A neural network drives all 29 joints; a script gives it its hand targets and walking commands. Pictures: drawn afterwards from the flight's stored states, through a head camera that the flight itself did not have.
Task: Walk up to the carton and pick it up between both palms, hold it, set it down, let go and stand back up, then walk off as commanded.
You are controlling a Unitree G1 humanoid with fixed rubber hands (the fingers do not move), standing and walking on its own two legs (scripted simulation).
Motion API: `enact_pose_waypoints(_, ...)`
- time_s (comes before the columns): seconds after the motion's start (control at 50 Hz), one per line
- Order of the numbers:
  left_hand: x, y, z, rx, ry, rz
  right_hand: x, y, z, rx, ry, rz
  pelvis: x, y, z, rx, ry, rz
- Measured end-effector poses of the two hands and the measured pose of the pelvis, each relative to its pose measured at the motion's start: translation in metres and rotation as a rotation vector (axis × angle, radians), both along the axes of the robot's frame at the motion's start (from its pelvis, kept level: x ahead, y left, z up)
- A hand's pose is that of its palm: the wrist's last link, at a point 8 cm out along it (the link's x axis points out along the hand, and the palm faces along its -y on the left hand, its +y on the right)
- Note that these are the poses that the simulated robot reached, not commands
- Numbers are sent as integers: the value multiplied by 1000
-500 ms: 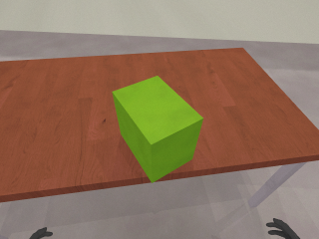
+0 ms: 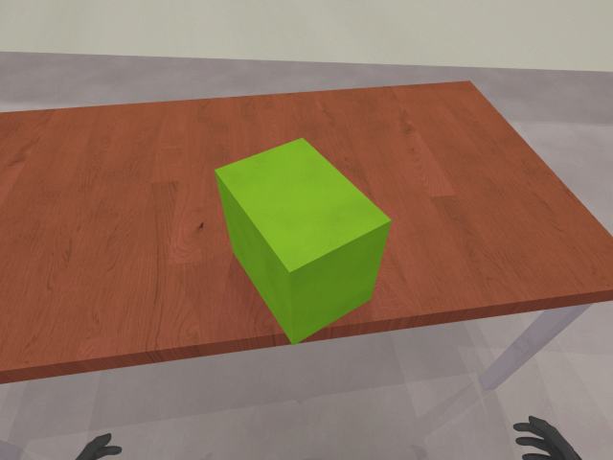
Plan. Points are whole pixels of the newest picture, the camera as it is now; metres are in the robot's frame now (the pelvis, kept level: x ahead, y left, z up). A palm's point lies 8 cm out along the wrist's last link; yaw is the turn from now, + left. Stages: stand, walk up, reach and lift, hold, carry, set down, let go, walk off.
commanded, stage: reach and lift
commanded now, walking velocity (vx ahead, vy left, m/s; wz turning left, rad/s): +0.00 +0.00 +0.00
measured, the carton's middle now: (297, 239) +0.46 +0.02 +0.00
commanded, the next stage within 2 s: none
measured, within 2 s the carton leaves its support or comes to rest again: neither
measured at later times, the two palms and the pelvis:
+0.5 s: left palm (137, 436) +0.18 +0.22 -0.04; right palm out of the picture +0.14 -0.30 -0.07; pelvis +0.00 -0.01 +0.01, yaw +0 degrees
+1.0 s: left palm (167, 420) +0.19 +0.18 -0.02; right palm (539, 428) +0.18 -0.29 -0.06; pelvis +0.01 -0.03 +0.01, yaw +0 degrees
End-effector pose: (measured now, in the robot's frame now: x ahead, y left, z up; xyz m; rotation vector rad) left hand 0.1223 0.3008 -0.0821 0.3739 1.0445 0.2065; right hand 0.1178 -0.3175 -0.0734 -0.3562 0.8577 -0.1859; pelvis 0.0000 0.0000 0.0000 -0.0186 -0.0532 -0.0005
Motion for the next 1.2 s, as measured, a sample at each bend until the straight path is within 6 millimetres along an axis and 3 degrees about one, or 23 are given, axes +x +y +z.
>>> enact_pose_waypoints(0.1, 25, -39, 0, -79, -53, 7, 2, -1, -2, 9, -28, 17, -1, -2, 0, 1, -1, 0)
enact_pose_waypoints(0.18, 43, -57, 9, -106, -134, 8, 6, 0, 0, 18, -51, 36, 1, -3, 1, 2, 2, 0)
enact_pose_waypoints(0.36, 60, -64, 30, -81, -234, 17, 19, 8, 6, 57, -83, 106, 6, -8, 6, 8, 24, 0)
enact_pose_waypoints(0.76, 61, -102, 51, -109, -433, 86, 34, 20, 7, 125, -118, 266, 0, -24, 12, 28, 30, 0)
enact_pose_waypoints(1.2, 87, -143, 70, -168, -617, 187, 85, 36, 29, 239, -295, 324, 12, -31, 14, 27, 55, -7)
